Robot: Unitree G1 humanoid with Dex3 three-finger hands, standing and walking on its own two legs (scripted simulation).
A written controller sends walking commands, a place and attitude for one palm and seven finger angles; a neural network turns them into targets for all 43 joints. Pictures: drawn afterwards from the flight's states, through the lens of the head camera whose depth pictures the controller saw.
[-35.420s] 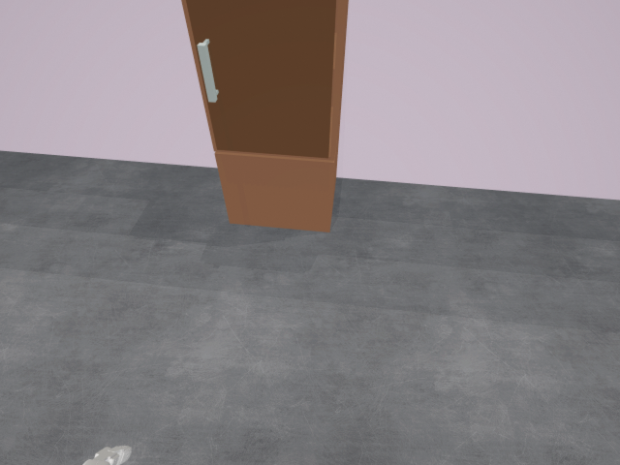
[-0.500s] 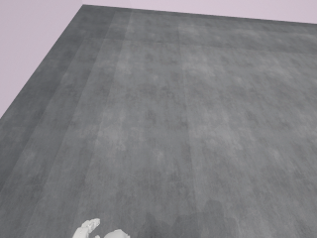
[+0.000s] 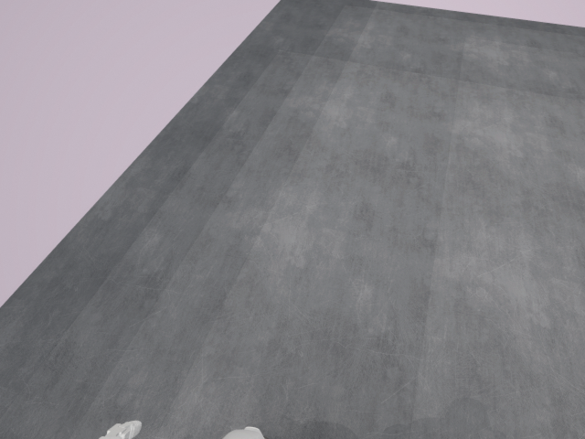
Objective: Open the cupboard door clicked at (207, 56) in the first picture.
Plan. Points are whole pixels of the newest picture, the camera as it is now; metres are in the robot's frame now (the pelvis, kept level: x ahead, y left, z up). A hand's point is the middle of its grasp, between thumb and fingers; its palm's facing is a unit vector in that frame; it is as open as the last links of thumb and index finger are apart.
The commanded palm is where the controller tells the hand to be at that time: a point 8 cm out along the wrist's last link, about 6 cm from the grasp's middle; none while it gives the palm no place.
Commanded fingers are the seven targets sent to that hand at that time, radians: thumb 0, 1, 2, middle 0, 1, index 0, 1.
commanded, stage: turn to face it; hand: left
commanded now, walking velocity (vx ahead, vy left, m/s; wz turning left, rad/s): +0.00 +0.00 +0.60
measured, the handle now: out of the picture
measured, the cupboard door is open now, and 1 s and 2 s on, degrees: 41 41 41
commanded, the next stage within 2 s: none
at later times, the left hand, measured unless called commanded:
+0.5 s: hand out of the picture +0.00 +0.22 -0.16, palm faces +0.36 -0.89 -0.26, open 7.4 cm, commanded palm none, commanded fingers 0.00 0.90 0.90 -0.20 -0.30 -0.20 -0.30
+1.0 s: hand out of the picture -0.03 +0.13 -0.16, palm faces +0.62 -0.75 -0.22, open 7.4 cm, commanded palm none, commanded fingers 0.00 0.90 0.90 -0.20 -0.30 -0.20 -0.30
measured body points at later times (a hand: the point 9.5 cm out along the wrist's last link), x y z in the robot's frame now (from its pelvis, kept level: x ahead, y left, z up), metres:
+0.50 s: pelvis +0.00 -0.02 +0.00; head +0.05 +0.02 +0.45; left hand -0.02 +0.27 -0.14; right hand +0.20 -0.22 -0.12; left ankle -0.01 +0.10 -0.73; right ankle +0.03 -0.16 -0.66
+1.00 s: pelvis +0.04 -0.05 +0.01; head +0.09 -0.01 +0.45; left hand -0.06 +0.17 -0.14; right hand +0.28 -0.20 -0.13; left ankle -0.03 +0.04 -0.70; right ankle +0.07 -0.16 -0.73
